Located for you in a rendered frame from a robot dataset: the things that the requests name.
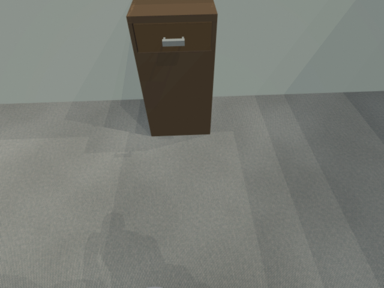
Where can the cabinet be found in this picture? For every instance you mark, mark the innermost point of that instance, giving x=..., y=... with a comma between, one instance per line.
x=177, y=86

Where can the drawer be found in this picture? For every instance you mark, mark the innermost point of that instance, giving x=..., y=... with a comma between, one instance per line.
x=149, y=36

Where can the handle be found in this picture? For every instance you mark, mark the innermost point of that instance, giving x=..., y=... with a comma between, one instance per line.
x=173, y=42

